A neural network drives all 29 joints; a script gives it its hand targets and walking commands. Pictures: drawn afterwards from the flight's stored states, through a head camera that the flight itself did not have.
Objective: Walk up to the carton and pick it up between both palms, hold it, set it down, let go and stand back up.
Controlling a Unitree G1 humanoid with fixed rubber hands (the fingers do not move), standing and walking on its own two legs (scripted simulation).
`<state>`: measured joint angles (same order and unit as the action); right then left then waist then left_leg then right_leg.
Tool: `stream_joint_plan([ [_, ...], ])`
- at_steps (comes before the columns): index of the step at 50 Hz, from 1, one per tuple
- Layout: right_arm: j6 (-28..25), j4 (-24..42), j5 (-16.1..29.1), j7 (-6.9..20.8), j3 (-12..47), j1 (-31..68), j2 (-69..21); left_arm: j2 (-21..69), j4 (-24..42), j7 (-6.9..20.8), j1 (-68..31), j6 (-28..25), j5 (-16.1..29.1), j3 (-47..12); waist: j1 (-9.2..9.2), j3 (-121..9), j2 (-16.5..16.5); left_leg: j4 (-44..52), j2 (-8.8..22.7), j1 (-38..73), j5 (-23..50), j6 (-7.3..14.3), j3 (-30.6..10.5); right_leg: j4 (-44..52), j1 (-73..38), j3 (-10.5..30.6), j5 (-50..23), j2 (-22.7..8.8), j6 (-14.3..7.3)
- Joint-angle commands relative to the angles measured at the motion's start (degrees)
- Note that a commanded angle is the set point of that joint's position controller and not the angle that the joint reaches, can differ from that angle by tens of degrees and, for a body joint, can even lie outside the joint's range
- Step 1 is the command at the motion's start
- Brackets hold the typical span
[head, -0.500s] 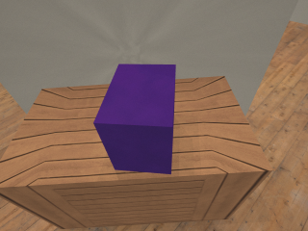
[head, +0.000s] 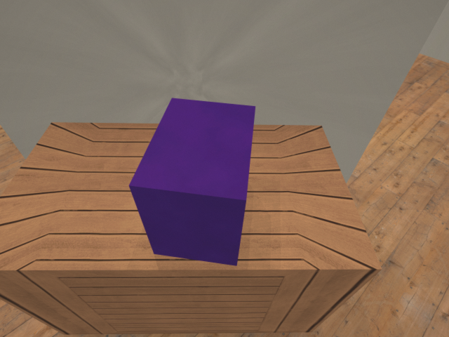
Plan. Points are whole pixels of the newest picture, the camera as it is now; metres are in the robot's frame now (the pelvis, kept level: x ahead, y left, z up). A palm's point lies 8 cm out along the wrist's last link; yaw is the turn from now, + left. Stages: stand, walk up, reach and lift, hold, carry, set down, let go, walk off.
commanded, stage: stand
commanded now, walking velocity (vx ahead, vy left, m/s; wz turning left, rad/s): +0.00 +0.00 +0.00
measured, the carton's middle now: (204, 181) +0.47 +0.06 -0.02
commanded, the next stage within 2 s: reach and lift in 1.30 s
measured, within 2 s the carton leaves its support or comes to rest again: neither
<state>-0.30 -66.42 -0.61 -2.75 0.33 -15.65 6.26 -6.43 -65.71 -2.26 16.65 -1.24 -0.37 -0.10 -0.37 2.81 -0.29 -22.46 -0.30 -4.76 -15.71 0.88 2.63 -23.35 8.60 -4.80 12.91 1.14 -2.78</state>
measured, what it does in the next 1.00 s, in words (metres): stands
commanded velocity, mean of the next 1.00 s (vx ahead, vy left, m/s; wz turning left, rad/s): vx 0.00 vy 0.00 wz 0.00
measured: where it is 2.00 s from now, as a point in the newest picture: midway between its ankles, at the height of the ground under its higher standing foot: outside the picture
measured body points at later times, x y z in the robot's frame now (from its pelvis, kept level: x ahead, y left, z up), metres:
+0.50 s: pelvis +0.01 -0.01 +0.00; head +0.02 -0.02 +0.45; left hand -0.01 +0.19 -0.16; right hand -0.02 -0.20 -0.17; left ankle -0.04 +0.11 -0.74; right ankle +0.00 -0.09 -0.74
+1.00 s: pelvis +0.01 -0.03 +0.00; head +0.02 -0.04 +0.45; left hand -0.03 +0.16 -0.16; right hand -0.03 -0.22 -0.17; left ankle -0.04 +0.11 -0.74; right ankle +0.00 -0.09 -0.74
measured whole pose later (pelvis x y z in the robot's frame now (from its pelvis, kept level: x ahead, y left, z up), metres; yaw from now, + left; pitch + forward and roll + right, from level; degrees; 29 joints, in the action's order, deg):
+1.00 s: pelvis +0.01 -0.03 +0.00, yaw +0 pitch -1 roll +0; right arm -0.4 -68.1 -0.2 -3.1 0.4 -18.0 4.6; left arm -3.7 -67.7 -2.8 18.5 -1.8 -0.1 -0.5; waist -0.3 2.0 -1.6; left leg -23.0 2.6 -5.9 -16.5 -1.6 1.5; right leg -20.5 8.1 -5.9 12.3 4.1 -5.2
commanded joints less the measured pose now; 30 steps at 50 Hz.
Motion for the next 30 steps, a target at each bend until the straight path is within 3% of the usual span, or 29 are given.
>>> stream_joint_plan([
  [1, -0.64, 0.81, 0.11, -0.08, -0.19, -5.17, 3.65, -3.6, 0.17, -0.39, 4.53, -0.56, 0.06, 0.18, 0.61, 2.1, 0.3, 4.19, 5.87, -3.98, 12.64, 0.22, -5.91, 4.3, -0.47, 7.39, -11.1, -6.77, -0.8],
  [14, -0.76, -0.39, 0.11, -0.4, 0.06, -6.64, 2.62, -3.2, -0.97, -0.67, 6.04, -0.58, 0.05, 0.5, 0.23, 1.89, 0.49, 3.7, 5.99, -4.56, 11.17, 0.13, -5.36, 4.88, -1.52, 7.52, -13.23, -6.77, -0.97],
  [16, -0.83, -0.48, 0.12, -0.6, -0.07, -7.14, 2.59, -3.0, -0.98, -0.8, 5.93, -0.64, 0.06, 0.32, 0.52, 1.56, -1.74, 3.18, 5.99, -4.46, 11.57, 0.12, -4.93, 4.8, -1.75, 7.59, -15.01, -7.23, -1.47],
  [17, -0.83, -0.41, 0.16, -0.47, -0.02, -6.98, 2.63, -2.73, -0.75, -0.75, 5.87, -0.77, 0.23, 0.41, 0.28, 0.77, -0.18, 3.68, 6.06, -4.49, 11.54, 0.06, -5.06, 4.3, -2.23, 7.69, -15.02, -7.2, -1.42],
  [19, -0.83, -0.83, 0.01, -0.56, 0.1, -6.7, 1.65, -1.79, -1.01, -0.65, 6.08, -0.89, 0.28, 0.23, 0.32, 1.63, -1.16, 3.09, 6.26, -3.74, 11.48, 0.42, -5.79, 5.15, -0.63, 7.92, -13.66, -6.95, -1.47],
  [20, -0.66, -0.7, 0.1, -0.39, 0.23, -6.67, 1.54, -2.1, -1.14, -0.67, 5.85, -0.79, 0.2, 0.38, 0.17, 2.58, 0.75, 3.09, 6.29, -5.17, 10.6, 0.02, -5.38, 5.46, -1.07, 7.48, -13.6, -6.72, -1.22],
  [26, -0.57, -1.25, 0.03, -0.65, 0.08, -7.82, 1.64, -2.08, -1.03, -0.84, 6.62, -0.75, 0.26, 0.46, 0.32, 2.06, -0.33, 3.19, 6.04, -5.22, 10.71, -0.44, -4.84, 5.06, -2.17, 7.74, -16.34, -7.09, -1.42],
  [28, -0.45, -1.18, 0.06, -0.6, 0.17, -7.35, 1.25, -1.64, -1.15, -0.78, 6.49, -0.71, 0.17, 0.26, -0.31, 3.8, -0.74, 3.34, 6.09, -6.16, 9.31, -0.44, -4.99, 6.1, -1.08, 7.81, -12.74, -6.79, -0.94],
  [30, -0.28, -0.93, 0.29, -0.51, 0.3, -7.58, 0.89, -1.73, -1.46, -0.85, 6.38, -0.56, 0.19, 0.29, 0.21, 4.32, -0.71, 3.12, 6.07, -6.49, 8.36, -0.63, -5.11, 6.65, -0.95, 8.02, -11.59, -6.83, -0.96],
])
